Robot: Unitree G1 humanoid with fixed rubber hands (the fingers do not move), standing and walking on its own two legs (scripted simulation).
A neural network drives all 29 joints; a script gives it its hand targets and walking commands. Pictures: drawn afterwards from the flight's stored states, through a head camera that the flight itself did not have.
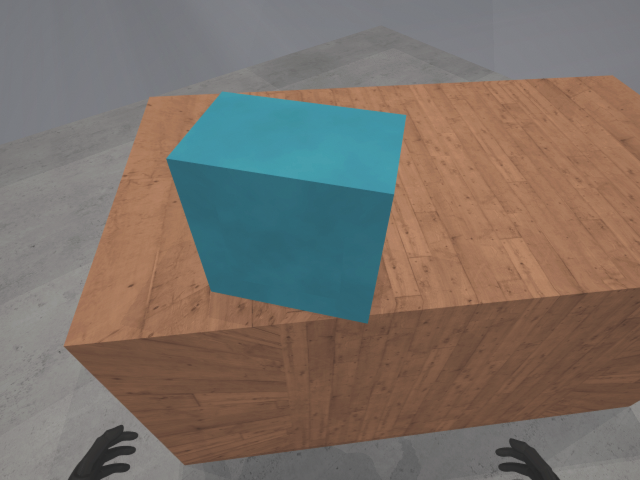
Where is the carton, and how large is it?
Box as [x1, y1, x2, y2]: [166, 92, 405, 323]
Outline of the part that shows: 221,92 166,158 211,291 367,323 394,191 405,115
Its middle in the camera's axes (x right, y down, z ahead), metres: -0.03 -0.05 +0.57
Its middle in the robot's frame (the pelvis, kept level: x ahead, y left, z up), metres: +0.46 +0.01 +0.09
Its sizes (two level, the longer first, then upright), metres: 0.256 0.162 0.259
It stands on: a pedestal, 0.71 m high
